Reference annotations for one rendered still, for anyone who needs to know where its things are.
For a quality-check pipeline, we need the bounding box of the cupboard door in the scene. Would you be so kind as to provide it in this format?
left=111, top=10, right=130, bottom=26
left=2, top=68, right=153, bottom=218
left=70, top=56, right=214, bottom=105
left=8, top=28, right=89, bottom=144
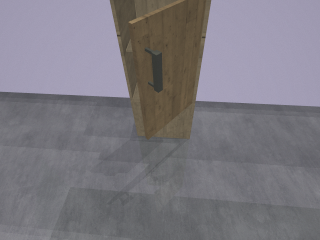
left=128, top=0, right=207, bottom=140

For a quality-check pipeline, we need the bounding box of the handle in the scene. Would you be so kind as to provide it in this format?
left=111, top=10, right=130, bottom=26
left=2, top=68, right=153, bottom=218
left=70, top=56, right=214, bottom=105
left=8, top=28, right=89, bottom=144
left=144, top=47, right=163, bottom=93

